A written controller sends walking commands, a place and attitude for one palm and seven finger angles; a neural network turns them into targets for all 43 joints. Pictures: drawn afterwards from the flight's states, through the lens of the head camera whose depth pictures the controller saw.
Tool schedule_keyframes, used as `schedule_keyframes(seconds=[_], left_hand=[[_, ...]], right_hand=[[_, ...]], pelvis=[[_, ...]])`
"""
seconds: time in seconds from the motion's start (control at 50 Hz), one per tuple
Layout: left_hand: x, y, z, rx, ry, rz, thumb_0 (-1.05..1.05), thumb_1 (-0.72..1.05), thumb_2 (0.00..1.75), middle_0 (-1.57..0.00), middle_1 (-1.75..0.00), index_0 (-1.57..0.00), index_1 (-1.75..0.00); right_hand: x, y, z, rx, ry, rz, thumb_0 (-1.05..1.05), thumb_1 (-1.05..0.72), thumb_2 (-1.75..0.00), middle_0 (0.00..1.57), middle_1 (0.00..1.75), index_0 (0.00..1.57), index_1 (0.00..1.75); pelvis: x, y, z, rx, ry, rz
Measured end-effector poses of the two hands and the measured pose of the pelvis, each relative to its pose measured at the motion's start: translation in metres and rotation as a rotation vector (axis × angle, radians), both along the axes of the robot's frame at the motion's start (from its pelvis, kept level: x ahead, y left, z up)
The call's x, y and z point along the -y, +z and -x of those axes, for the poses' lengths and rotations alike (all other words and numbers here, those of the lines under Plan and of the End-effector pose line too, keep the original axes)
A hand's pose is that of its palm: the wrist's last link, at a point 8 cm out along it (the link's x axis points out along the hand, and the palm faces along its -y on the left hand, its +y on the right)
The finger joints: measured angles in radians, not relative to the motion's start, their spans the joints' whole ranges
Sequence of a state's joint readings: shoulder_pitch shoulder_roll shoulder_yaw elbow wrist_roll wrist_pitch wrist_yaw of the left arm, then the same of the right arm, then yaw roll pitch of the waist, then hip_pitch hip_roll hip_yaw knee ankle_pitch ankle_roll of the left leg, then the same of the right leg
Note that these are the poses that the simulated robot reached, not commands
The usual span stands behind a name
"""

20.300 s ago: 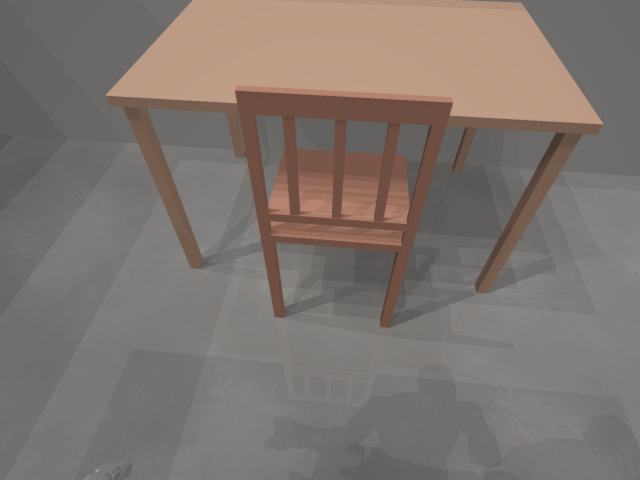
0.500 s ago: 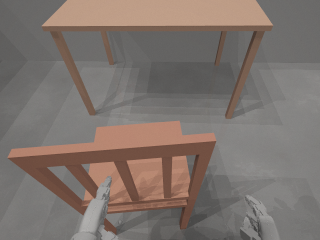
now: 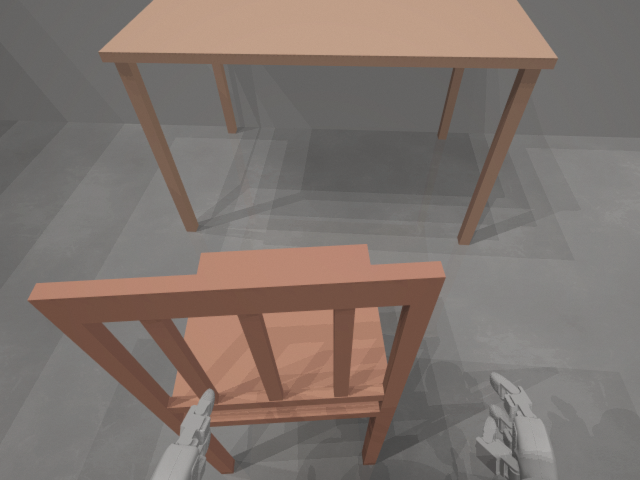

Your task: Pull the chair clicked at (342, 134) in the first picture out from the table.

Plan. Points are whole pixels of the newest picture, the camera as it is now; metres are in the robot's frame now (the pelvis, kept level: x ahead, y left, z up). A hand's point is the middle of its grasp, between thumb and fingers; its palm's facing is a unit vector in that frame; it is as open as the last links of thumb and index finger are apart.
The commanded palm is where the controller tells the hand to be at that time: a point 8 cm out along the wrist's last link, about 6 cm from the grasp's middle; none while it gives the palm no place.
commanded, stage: draw the hand back to the body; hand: left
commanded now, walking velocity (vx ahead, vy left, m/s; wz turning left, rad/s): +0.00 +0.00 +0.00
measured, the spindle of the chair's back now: (264, 360) +0.29 +0.10 -0.03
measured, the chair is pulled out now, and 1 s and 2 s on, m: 0.65 0.65 0.65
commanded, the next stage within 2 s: step back with the hand held close in 1.58 s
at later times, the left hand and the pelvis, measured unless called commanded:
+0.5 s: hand (159, 445) +0.15 +0.16 +0.09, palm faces +0.05 -1.00 -0.08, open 17.4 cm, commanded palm +0.11 +0.22 +0.11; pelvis -0.01 +0.00 -0.01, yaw +0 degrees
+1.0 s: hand (59, 411) +0.17 +0.23 +0.14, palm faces +0.27 -0.85 -0.46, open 11.2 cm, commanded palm +0.14 +0.28 +0.20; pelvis +0.01 +0.00 +0.05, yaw +0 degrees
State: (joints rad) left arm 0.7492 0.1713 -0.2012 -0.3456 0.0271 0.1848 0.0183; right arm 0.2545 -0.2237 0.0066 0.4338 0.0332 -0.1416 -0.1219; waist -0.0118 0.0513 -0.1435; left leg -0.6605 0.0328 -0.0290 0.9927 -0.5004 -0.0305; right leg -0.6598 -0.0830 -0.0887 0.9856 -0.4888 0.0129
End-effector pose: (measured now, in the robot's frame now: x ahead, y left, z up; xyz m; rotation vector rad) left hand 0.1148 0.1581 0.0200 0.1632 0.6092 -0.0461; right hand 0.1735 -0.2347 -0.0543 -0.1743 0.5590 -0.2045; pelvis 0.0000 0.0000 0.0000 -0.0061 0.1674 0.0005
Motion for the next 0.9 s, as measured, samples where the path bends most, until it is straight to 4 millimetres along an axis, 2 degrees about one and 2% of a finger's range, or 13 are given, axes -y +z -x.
schedule_keyframes(seconds=[0.04,0.12,0.22,0.28,0.4,0.52,0.56,0.62,0.72,0.9], left_hand=[[0.0,0.001,0.004,0.012,0.022,0.036,-0.01,-0.53,0.2,-0.01,0.0,0.0,0.0],[-0.005,0.016,0.0,0.183,0.106,0.138,-0.01,-0.53,0.2,-0.01,0.0,-0.01,0.0],[-0.02,0.043,-0.012,0.464,0.123,0.134,-0.01,-0.54,0.2,-0.01,0.0,0.0,0.0],[-0.022,0.053,-0.015,0.567,0.075,0.124,-0.01,-0.54,0.2,0.0,0.0,0.0,0.0],[-0.032,0.059,-0.013,0.503,0.034,0.098,-0.01,-0.54,0.2,0.0,0.0,0.0,0.0],[-0.052,0.085,-0.015,0.546,0.08,0.062,-0.01,-0.51,0.22,-0.01,-0.01,-0.01,-0.01],[-0.059,0.094,-0.017,0.535,0.086,-0.039,-0.01,-0.48,0.23,-0.02,-0.01,-0.01,-0.01],[-0.066,0.103,-0.016,0.485,0.113,-0.155,-0.01,-0.41,0.27,-0.02,-0.03,-0.04,-0.04],[-0.082,0.117,-0.015,0.454,0.184,-0.256,-0.01,-0.26,0.34,-0.05,-0.06,-0.07,-0.07],[-0.1,0.133,-0.016,0.42,0.217,-0.33,-0.01,0.06,0.49,-0.09,-0.12,-0.2,-0.18]], right_hand=[[-0.001,0.0,-0.001,0.006,-0.004,0.001,0.01,-0.9,-0.9,0.21,0.3,0.2,0.3],[-0.003,-0.004,-0.001,0.019,0.009,0.008,0.01,-0.9,-0.9,0.21,0.3,0.2,0.3],[-0.009,-0.018,0.001,0.001,0.032,-0.013,0.01,-0.9,-0.9,0.21,0.3,0.2,0.3],[-0.013,-0.028,0.003,-0.015,0.037,-0.04,0.01,-0.9,-0.9,0.21,0.3,0.2,0.3],[-0.019,-0.03,0.008,-0.033,0.003,-0.083,0.01,-0.9,-0.9,0.21,0.3,0.2,0.3],[-0.017,-0.015,0.012,-0.016,-0.005,-0.07,0.01,-0.9,-0.9,0.21,0.3,0.2,0.3],[-0.015,-0.011,0.013,-0.029,-0.001,-0.048,0.01,-0.9,-0.9,0.21,0.3,0.2,0.3],[-0.013,-0.002,0.013,-0.052,-0.002,-0.03,0.01,-0.9,-0.9,0.21,0.3,0.2,0.3],[-0.013,0.01,0.009,-0.066,0.007,-0.011,0.01,-0.9,-0.9,0.21,0.3,0.2,0.3],[-0.024,0.025,-0.011,-0.053,0.079,-0.009,0.01,-0.9,-0.9,0.21,0.3,0.2,0.3]], pelvis=[[-0.001,-0.001,0.0,-0.004,0.0,0.001],[-0.002,-0.007,0.003,-0.014,0.003,0.007],[-0.002,-0.017,0.01,-0.027,0.002,0.012],[-0.003,-0.022,0.014,-0.03,-0.002,0.013],[-0.003,-0.017,0.017,-0.001,-0.007,0.013],[-0.003,-0.003,0.014,0.031,0.0,0.019],[-0.003,0.002,0.012,0.051,-0.004,0.019],[-0.004,0.013,0.008,0.09,-0.006,0.019],[-0.005,0.028,0.002,0.143,-0.006,0.018],[-0.006,0.045,-0.008,0.202,-0.004,0.008]])
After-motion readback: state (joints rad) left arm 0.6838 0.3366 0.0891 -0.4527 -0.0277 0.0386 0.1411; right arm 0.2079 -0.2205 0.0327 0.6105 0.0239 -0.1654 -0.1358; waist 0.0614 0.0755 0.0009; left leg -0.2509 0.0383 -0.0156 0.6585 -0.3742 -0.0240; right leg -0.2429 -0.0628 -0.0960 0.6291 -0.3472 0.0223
